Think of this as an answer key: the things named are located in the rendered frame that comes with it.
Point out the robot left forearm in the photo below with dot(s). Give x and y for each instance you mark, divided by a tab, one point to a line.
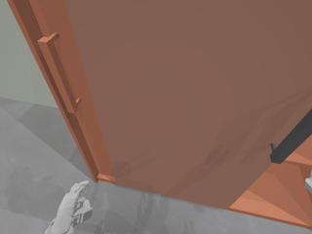
63	224

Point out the handle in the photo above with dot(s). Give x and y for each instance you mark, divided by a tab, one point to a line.
51	56
300	133

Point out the left robot hand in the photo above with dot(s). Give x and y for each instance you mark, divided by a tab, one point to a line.
71	204

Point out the wardrobe door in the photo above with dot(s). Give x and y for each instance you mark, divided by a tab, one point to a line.
190	94
52	17

